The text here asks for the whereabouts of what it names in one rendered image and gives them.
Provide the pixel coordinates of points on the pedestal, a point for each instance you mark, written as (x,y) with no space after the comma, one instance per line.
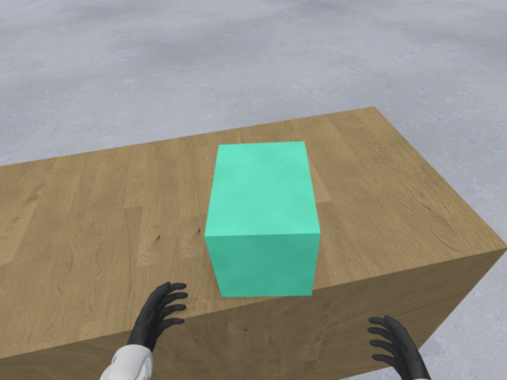
(86,238)

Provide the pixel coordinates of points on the carton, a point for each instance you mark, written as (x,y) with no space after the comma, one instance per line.
(262,230)

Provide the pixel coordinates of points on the left robot forearm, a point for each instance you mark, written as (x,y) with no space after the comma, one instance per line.
(131,362)

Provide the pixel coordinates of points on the right robot hand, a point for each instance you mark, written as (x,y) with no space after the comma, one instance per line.
(407,360)

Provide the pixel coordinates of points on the left robot hand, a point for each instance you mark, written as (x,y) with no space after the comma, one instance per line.
(150,324)

